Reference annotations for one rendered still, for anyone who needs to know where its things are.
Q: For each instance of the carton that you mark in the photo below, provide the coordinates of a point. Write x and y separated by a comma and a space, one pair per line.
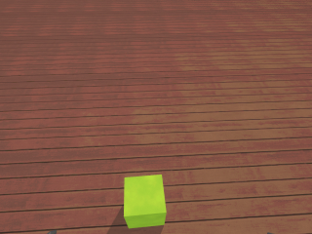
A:
144, 201

